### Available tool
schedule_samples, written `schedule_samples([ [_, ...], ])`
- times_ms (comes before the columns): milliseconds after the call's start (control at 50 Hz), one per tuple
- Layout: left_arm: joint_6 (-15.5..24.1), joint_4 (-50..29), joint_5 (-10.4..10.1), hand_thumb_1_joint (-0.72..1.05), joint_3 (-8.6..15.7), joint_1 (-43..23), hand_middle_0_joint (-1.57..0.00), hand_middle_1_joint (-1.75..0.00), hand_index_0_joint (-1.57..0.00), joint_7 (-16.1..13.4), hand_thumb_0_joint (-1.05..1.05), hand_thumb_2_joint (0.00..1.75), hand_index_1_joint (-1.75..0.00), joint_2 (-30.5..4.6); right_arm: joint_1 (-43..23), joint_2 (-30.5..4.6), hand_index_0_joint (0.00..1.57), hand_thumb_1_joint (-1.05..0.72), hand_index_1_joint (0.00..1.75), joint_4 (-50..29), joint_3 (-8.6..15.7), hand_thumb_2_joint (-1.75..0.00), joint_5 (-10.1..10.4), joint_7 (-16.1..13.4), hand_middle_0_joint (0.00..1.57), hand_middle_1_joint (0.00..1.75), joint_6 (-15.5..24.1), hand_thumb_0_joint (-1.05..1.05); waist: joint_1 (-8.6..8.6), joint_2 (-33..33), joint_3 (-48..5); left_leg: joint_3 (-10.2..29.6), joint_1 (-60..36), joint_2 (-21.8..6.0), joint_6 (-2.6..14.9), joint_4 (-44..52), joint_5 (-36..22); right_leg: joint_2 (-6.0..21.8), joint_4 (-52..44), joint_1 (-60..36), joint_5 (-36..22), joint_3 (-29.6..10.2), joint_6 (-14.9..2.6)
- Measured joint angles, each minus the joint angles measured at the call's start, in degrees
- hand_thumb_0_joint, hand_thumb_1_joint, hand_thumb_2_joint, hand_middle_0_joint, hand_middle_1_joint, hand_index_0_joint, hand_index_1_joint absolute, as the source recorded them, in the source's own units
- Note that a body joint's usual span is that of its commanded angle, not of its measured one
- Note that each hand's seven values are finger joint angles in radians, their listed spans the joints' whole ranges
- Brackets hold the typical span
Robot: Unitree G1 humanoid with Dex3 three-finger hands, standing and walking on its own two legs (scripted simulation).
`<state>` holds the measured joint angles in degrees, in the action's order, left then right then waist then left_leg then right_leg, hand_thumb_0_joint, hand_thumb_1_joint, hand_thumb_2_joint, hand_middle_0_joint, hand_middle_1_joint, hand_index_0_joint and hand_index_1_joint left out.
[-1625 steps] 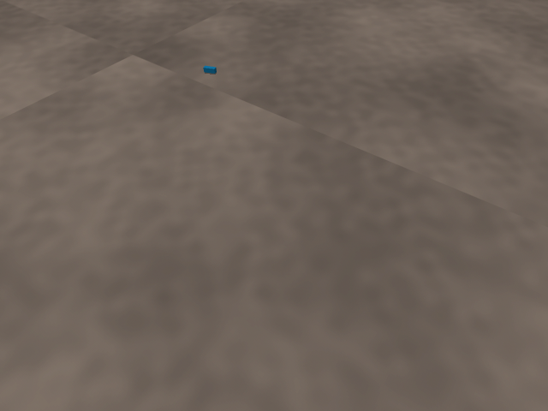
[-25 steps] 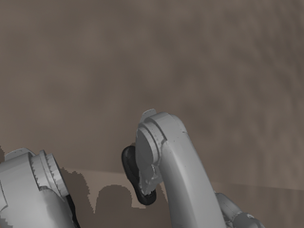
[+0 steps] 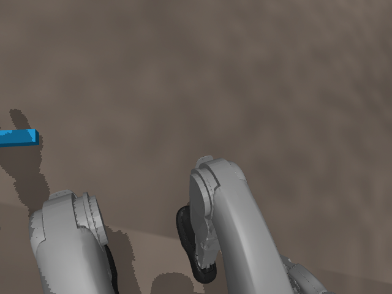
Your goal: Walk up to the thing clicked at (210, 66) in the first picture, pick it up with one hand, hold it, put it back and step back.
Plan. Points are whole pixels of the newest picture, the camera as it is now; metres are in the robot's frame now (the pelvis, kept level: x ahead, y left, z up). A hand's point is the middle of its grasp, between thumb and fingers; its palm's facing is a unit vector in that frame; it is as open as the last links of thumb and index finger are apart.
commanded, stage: withdraw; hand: left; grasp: from above
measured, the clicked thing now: (15, 138) +0.45 +0.30 -0.29
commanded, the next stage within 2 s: home in 0.58 s
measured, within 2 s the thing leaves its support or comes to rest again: neither
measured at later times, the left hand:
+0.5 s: hand out of the picture +0.41 +0.31 -0.15, palm faces -0.47 -0.11 -0.88, open 13.2 cm
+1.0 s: hand out of the picture +0.44 +0.32 -0.07, palm faces -0.34 -0.28 -0.90, open 10.7 cm
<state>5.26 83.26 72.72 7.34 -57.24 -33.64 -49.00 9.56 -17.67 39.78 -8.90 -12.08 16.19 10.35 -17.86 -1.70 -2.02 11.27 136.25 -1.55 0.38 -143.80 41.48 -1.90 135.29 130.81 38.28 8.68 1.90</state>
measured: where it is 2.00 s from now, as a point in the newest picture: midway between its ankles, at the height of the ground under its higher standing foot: (156, 278)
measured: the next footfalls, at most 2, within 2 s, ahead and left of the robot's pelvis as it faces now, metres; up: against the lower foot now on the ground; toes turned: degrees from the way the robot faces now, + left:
none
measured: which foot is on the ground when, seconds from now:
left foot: down 0.00-1.00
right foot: down 0.00-1.00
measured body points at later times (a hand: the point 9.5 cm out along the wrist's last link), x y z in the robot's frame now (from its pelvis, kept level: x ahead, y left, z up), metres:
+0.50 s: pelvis -0.02 -0.01 +0.02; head +0.20 +0.09 +0.39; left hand +0.43 +0.31 -0.10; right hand +0.05 -0.30 -0.06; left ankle +0.06 +0.12 -0.28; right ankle +0.11 -0.12 -0.28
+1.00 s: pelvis +0.00 +0.00 +0.06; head +0.23 +0.06 +0.44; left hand +0.45 +0.34 -0.02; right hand +0.06 -0.25 -0.06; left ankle +0.06 +0.12 -0.28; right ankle +0.11 -0.12 -0.28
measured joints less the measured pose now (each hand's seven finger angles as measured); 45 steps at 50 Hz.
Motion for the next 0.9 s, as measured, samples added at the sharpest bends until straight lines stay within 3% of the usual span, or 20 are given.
schedule_samples([
  [80,-5.1,-2.3,-6.2,-0.34,-2.9,-0.2,-0.22,-0.83,-0.22,7.5,0.0,0.85,-0.83,2.5,-0.3,0.3,0.2,-0.9,0.3,0.5,2.2,-0.9,2.8,-0.2,0.2,0.3,-2.5,0.01,2.22,3.0,-2.2,-2.0,-2.1,-0.4,0.41,3.5,0.1,0.2,-2.3,-1.3,0.5,-1.6,0.02],
  [160,-6.9,-4.3,-11.3,-0.36,-7.4,-0.6,-0.21,-0.85,-0.2,17.0,0.0,0.88,-0.85,5.1,-0.7,0.0,0.2,-0.9,0.3,0.1,3.6,-0.9,5.0,-1.4,0.2,0.3,-4.8,0.01,4.08,4.6,-1.6,-3.8,-5.6,-0.3,0.62,7.4,-0.7,0.6,-5.0,-4.3,0.4,-3.0,-0.13],
  [240,-3.9,-6.2,-12.0,-0.37,-9.6,-0.7,-0.21,-0.86,-0.2,25.0,0.0,0.89,-0.86,7.0,-0.6,-0.8,0.2,-0.91,0.3,-1.4,3.8,-0.9,6.0,-3.8,0.2,0.3,-6.8,0.01,4.79,4.6,0.4,-4.4,-8.1,0.3,0.35,10.4,-2.4,1.2,-7.2,-6.7,-0.5,-3.4,-0.58],
  [300,0.7,-7.4,-10.1,-0.37,-8.5,-0.1,-0.21,-0.86,-0.21,27.5,0.0,0.89,-0.86,7.7,-0.2,-1.5,0.2,-0.91,0.3,-2.2,3.6,-0.9,6.0,-5.7,0.2,0.3,-8.1,0.01,4.83,3.6,1.5,-4.1,-8.4,0.6,-0.06,11.2,-3.6,1.5,-7.9,-7.1,-1.5,-3.1,-1.0],
  [360,6.1,-8.0,-7.0,-0.36,-6.2,1.6,-0.23,-0.84,-0.22,26.5,0.0,0.88,-0.85,7.1,0.1,-2.4,0.2,-0.91,0.3,-2.3,3.2,-0.9,5.5,-7.2,0.2,0.3,-9.3,0.01,4.36,2.3,2.1,-3.4,-7.4,0.7,-0.39,10.4,-4.4,1.5,-7.3,-6.3,-2.4,-2.5,-1.26],
  [460,12.1,-4.7,-0.5,-0.35,-3.4,2.9,-0.23,-0.84,-0.23,18.6,0.0,0.88,-0.84,5.3,0.1,-3.0,0.2,-0.91,0.3,-1.1,3.0,-0.9,4.3,-8.4,0.2,0.3,-10.3,0.01,3.32,0.3,2.6,-2.7,-4.8,1.1,-0.62,7.1,-5.2,1.6,-4.3,-4.1,-3.1,-2.0,-1.32],
  [540,12.6,0.0,3.4,-0.35,-2.0,2.0,-0.22,-0.85,-0.22,11.6,0.0,0.88,-0.85,3.2,-0.4,-1.9,0.2,-0.9,0.3,0.1,3.0,-0.9,2.9,-8.9,0.2,0.3,-9.4,0.01,2.25,-0.9,3.1,-2.9,-2.8,1.3,-0.33,4.9,-5.7,1.7,-2.1,-2.3,-3.4,-2.2,-1.01],
  [600,10.9,1.9,4.7,-0.34,-1.7,0.7,-0.22,-0.84,-0.22,7.9,0.0,0.87,-0.84,2.1,-0.5,-0.5,0.2,-0.9,0.3,1.0,2.9,-0.9,2.1,-8.8,0.2,0.3,-8.0,0.01,1.7,-1.1,2.9,-3.3,-1.5,1.3,-0.03,4.0,-5.8,1.7,-1.2,-1.0,-3.3,-2.6,-0.76],
  [680,7.6,4.4,3.5,-0.32,-2.6,-2.9,-0.24,-0.82,-0.24,6.2,0.0,0.84,-0.82,1.6,-0.3,1.2,0.2,-0.9,0.3,2.6,2.5,-0.9,1.7,-8.2,0.2,0.3,-6.2,0.01,1.29,-0.3,1.3,-3.8,0.0,1.4,0.4,3.6,-5.2,1.8,-0.6,0.3,-2.4,-3.1,-0.38],
  [780,3.7,4.8,0.6,-0.28,-3.3,-6.1,-0.26,-0.78,-0.25,8.5,0.0,0.85,-0.78,1.3,0.4,2.4,0.21,-0.9,0.3,2.6,2.0,-0.89,2.2,-7.2,0.2,0.3,-4.9,0.01,0.8,1.7,0.1,-4.0,0.4,1.2,0.72,3.9,-3.6,1.7,-1.1,0.6,-1.0,-3.2,-0.02],
  [840,1.6,1.1,-2.9,-0.22,-2.7,-4.7,-0.26,-0.74,-0.25,11.1,0.0,0.88,-0.74,3.1,1.5,2.9,0.21,-0.89,0.3,1.9,2.6,-0.89,3.0,-6.5,0.2,0.3,-4.9,0.01,1.5,3.1,-0.2,-4.2,-0.9,1.1,0.74,5.0,-2.5,1.7,-2.1,-0.5,0.0,-3.4,0.05],
  [900,0.1,-5.3,-7.8,-0.11,-1.1,-0.5,-0.26,-0.67,-0.24,15.0,0.0,0.89,-0.68,6.1,2.7,3.0,0.21,-0.89,0.3,1.2,3.7,-0.89,4.4,-5.7,0.2,0.3,-5.9,0.01,2.97,4.5,-1.1,-4.5,-3.1,0.9,0.68,7.0,-1.6,1.6,-3.9,-2.4,0.8,-3.6,0.01],
])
